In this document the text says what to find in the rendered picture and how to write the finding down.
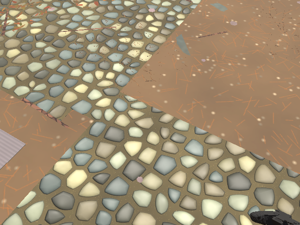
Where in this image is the right robot hand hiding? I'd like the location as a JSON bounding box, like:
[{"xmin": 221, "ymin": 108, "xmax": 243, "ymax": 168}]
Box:
[{"xmin": 250, "ymin": 209, "xmax": 300, "ymax": 225}]

